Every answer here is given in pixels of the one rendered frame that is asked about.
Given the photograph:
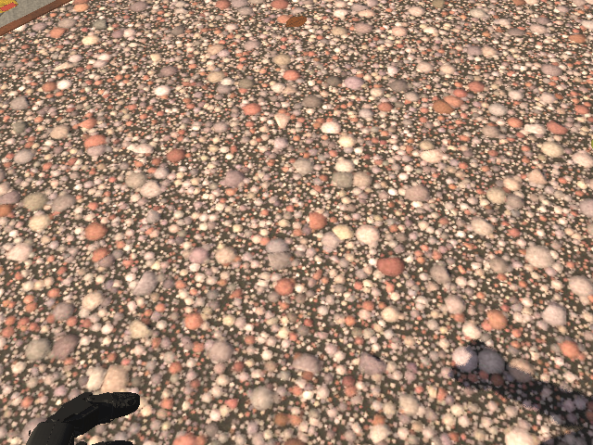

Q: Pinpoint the robot left hand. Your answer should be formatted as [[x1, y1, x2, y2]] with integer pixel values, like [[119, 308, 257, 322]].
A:
[[26, 392, 140, 445]]

